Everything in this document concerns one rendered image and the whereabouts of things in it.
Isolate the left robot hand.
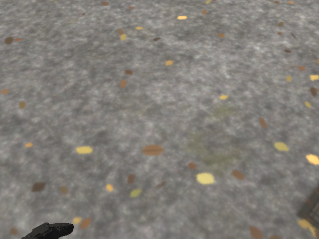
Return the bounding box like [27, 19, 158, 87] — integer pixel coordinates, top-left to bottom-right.
[21, 222, 74, 239]

